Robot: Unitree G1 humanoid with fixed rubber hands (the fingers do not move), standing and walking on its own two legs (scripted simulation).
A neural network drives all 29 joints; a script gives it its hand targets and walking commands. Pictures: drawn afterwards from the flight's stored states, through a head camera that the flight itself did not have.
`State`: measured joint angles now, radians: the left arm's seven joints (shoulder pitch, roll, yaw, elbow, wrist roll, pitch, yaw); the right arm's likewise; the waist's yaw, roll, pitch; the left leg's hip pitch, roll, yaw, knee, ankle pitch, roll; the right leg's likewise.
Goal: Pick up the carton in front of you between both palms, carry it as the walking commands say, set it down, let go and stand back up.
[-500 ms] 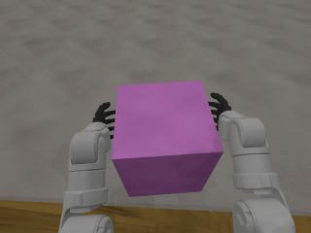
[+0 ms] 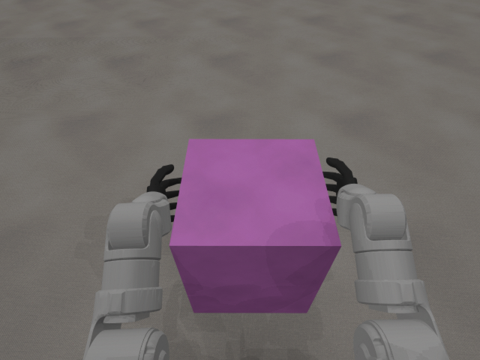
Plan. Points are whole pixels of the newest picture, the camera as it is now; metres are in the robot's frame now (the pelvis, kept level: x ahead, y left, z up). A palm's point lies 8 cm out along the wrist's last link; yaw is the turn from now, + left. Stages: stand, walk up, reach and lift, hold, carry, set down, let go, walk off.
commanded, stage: carry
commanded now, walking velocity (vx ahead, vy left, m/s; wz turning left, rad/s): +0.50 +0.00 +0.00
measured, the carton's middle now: (250, 230) +0.35 -0.02 +0.03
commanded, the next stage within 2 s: none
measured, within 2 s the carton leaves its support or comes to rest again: neither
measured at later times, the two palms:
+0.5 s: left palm (188, 130) +0.71 +0.11 -0.01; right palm (296, 115) +0.73 -0.18 -0.01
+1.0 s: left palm (189, 61) +1.04 +0.12 +0.03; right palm (279, 56) +1.01 -0.18 +0.03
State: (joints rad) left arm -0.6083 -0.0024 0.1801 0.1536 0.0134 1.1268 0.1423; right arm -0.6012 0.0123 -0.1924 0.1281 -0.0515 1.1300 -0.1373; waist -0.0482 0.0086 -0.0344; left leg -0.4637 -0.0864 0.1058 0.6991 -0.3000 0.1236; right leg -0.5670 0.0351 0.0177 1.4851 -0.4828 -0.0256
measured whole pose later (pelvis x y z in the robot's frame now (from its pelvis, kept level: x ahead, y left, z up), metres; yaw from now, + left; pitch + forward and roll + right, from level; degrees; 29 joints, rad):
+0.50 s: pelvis +0.36 -0.05 -0.09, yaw +0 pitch +6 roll +0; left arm -0.57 -0.02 0.18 0.09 0.04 1.15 0.15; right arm -0.63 0.00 -0.19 0.15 -0.01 1.13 -0.14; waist 0.05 0.01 -0.01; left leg -0.65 0.01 -0.03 1.39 -0.48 0.03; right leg -0.48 0.07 -0.09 0.64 -0.27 -0.12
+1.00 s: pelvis +0.68 -0.01 -0.06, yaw -2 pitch +5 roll -3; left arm -0.54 -0.06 0.18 0.02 0.05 1.16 0.14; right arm -0.51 0.05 -0.22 -0.01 -0.05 1.14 -0.13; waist -0.03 0.02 -0.03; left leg -0.30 0.01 0.12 0.34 -0.14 0.08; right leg -0.54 -0.03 -0.05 0.95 -0.36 0.01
